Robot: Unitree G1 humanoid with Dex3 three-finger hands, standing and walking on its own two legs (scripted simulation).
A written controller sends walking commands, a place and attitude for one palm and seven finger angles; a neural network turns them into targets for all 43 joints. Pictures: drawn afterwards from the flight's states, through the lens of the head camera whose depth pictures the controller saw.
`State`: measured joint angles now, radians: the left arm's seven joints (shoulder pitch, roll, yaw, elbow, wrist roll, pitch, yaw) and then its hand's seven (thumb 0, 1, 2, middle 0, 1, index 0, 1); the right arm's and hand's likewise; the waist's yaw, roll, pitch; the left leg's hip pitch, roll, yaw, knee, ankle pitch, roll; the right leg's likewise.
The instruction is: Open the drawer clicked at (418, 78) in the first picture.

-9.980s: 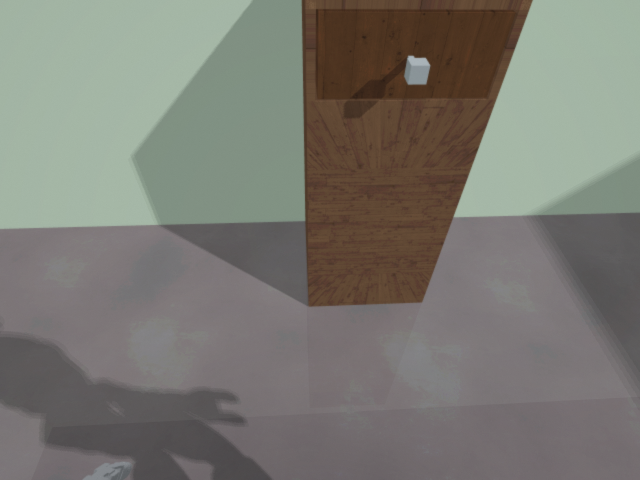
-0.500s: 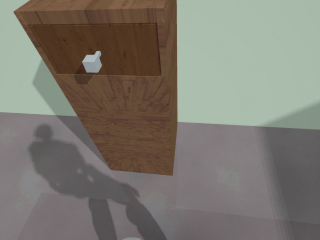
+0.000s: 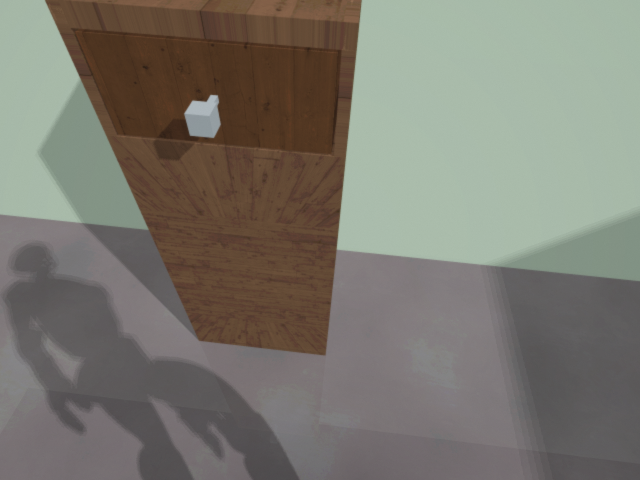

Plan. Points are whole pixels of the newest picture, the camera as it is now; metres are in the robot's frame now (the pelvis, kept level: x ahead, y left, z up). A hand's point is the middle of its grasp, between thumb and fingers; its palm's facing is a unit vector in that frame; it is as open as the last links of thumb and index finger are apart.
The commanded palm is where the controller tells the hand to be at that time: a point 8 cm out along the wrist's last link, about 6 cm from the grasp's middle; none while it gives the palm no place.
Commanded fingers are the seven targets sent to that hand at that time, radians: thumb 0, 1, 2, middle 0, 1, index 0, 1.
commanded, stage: look again from close up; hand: left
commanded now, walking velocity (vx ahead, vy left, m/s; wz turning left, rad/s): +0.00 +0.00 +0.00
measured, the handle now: (207, 112) +0.60 +0.21 +0.14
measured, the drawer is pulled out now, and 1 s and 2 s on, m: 0.00 0.00 0.00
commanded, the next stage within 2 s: shuffle to correct the standing spot in 0.56 s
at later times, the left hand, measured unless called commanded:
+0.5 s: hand out of the picture +0.05 +0.16 -0.18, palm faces +0.04 -0.97 -0.24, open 7.2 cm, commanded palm none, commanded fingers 0.00 0.90 0.90 -0.20 -0.30 -0.20 -0.30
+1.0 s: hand out of the picture +0.00 +0.18 -0.19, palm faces +0.04 -0.98 -0.18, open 7.3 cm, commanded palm none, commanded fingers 0.00 0.90 0.90 -0.20 -0.30 -0.20 -0.30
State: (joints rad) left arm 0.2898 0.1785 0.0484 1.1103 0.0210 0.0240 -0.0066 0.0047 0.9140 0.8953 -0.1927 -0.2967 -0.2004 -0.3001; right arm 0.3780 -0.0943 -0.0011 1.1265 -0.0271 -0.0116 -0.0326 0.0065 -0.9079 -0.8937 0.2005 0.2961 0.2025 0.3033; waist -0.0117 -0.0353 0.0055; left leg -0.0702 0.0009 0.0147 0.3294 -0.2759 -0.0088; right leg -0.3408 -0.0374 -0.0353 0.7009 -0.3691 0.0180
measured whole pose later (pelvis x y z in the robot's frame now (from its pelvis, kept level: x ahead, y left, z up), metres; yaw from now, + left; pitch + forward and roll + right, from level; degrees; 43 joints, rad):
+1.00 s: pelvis +0.03 +0.01 -0.01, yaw -2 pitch +0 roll +0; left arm 0.37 0.13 0.04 1.10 0.03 0.01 0.02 0.00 0.91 0.89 -0.20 -0.30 -0.20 -0.30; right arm 0.39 -0.15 0.00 1.10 -0.03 -0.03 -0.02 0.00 -0.91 -0.89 0.20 0.30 0.20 0.30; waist 0.01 0.00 0.01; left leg -0.13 0.01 0.10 0.53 -0.40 0.03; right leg -0.27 -0.01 -0.03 0.67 -0.42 -0.06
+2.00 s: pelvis +0.08 +0.03 -0.01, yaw -3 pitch -1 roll +0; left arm 0.32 0.14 -0.01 1.08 0.02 -0.02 0.03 0.00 0.91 0.89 -0.20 -0.30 -0.21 -0.30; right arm 0.29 -0.18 -0.01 1.03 -0.02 -0.01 0.00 0.01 -0.93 -0.89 0.20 0.30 0.20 0.30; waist -0.01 0.02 0.01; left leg -0.25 0.05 0.07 0.55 -0.28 -0.01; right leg -0.23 -0.02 -0.10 0.52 -0.28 -0.02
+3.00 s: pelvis +0.11 +0.02 +0.00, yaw -4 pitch -1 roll +1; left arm 0.29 0.15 0.00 1.13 0.02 -0.02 0.03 0.00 0.91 0.89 -0.20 -0.30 -0.20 -0.30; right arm 0.26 -0.15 0.02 1.15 -0.01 -0.02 -0.03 0.01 -0.93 -0.89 0.20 0.30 0.20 0.30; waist 0.00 -0.01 0.02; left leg -0.14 0.03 0.08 0.42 -0.26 -0.01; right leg -0.15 -0.02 -0.08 0.45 -0.29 -0.02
